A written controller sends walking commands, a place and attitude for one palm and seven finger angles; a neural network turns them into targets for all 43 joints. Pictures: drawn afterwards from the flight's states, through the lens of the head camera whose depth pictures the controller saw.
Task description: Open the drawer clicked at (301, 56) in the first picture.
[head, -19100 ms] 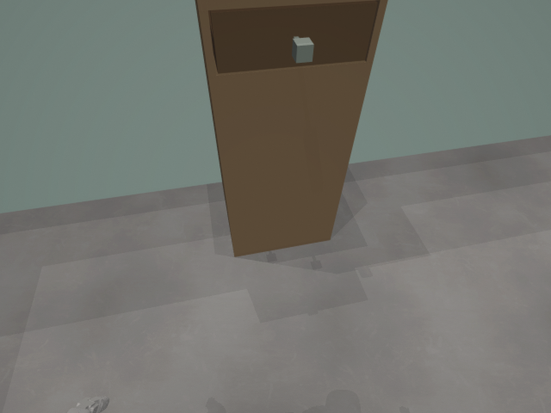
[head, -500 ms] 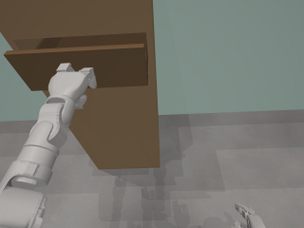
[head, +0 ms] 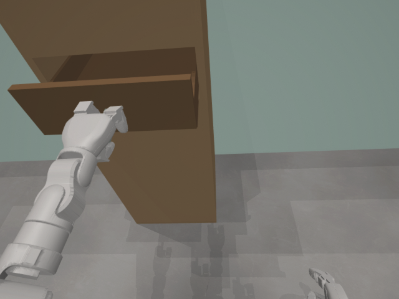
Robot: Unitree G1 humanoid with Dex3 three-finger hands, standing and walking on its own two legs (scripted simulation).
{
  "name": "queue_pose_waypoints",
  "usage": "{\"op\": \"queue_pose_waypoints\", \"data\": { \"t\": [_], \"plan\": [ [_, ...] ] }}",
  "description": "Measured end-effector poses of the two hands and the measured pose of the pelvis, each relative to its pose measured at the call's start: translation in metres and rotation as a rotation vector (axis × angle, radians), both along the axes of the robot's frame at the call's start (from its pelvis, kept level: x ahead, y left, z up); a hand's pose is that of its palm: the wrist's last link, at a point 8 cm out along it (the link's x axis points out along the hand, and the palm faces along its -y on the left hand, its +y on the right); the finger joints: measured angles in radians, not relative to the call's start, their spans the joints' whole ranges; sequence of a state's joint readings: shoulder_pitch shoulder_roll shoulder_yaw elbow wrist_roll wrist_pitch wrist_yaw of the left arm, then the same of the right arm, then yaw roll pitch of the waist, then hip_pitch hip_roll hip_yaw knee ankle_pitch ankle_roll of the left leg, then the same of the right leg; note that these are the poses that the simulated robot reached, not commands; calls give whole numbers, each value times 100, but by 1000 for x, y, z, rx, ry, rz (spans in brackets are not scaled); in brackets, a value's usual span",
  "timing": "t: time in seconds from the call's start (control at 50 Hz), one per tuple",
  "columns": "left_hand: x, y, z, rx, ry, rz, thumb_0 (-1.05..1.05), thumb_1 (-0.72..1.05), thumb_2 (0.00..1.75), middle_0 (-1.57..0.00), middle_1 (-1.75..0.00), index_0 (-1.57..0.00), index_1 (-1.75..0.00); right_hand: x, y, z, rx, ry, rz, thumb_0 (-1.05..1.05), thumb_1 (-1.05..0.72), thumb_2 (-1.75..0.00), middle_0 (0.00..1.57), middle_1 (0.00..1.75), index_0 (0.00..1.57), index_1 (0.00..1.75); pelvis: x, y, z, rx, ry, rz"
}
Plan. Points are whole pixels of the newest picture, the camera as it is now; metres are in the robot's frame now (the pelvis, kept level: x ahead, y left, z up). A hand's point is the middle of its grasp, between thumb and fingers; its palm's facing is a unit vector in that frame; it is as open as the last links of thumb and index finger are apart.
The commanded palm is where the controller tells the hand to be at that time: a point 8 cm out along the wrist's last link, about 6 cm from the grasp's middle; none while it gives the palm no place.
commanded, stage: pull the drawer open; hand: left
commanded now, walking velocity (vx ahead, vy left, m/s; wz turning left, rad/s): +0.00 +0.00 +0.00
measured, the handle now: (103, 123) +0.43 +0.25 +0.13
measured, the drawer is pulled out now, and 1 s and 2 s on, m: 0.12 0.25 0.30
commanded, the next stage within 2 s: open the thumb to release the handle in 1.70 s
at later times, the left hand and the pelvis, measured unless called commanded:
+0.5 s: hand (95, 169) +0.31 +0.23 +0.12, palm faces +0.06 -0.05 -1.00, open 6.8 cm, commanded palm +0.27 +0.23 +0.18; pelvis +0.00 +0.00 +0.00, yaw +0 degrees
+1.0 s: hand (82, 202) +0.25 +0.23 +0.12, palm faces +0.07 -0.08 -0.99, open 6.9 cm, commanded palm +0.20 +0.23 +0.18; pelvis -0.01 +0.00 +0.00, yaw +0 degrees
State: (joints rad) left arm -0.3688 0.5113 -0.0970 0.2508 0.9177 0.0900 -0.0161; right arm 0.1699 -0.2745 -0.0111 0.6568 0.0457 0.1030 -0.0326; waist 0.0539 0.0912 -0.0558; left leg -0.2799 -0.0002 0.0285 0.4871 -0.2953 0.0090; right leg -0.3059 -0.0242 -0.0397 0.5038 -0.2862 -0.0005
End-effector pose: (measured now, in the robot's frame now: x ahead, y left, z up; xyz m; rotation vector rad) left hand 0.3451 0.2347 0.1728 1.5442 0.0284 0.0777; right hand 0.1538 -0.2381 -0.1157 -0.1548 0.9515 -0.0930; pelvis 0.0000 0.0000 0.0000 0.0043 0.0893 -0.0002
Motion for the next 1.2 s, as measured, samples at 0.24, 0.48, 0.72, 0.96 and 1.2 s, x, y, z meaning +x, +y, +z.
{"op": "queue_pose_waypoints", "data": {
  "t": [0.24,0.48,0.72,0.96,1.2],
  "plan": [
    [-23,-1,0,-11,-9,-10,1,48,76,-9,-125,-42,-135,23,6,14,14,-96,18,1,-90,-90,20,30,20,30,0,1,1,1,-20,-12],
    [-52,-2,-1,-25,-23,-13,1,47,77,-10,-125,-42,-135,40,17,19,34,-134,63,1,-90,-90,20,30,20,30,1,1,3,0,-34,-8],
    [-84,-5,-1,-37,-33,-4,2,46,77,-11,-124,-42,-135,47,29,20,61,-147,106,1,-90,-90,20,30,20,30,0,2,3,0,-52,-4],
    [-118,-6,-1,-50,-39,-7,3,46,76,-12,-124,-42,-135,49,31,25,65,-173,130,1,-90,-90,20,30,20,30,-4,0,4,0,-73,-5],
    [-152,-10,-1,-59,-51,5,4,45,76,-13,-124,-42,-135,48,30,28,63,-194,148,1,-90,-90,20,30,20,30,-12,-3,3,1,-91,-2]
  ]
}}
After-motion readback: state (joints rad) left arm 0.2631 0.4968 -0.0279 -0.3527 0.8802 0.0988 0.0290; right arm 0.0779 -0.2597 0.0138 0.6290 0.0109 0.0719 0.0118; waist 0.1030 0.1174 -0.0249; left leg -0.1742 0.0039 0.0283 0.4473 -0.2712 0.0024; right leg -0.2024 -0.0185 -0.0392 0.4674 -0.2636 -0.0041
